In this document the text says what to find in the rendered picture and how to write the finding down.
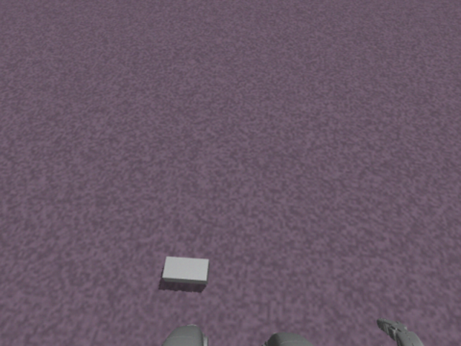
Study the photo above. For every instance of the right robot hand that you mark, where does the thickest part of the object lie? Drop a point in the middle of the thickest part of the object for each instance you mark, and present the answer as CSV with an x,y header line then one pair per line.
x,y
399,333

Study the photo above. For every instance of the carton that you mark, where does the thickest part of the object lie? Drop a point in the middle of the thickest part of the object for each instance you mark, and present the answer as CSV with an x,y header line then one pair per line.
x,y
186,270

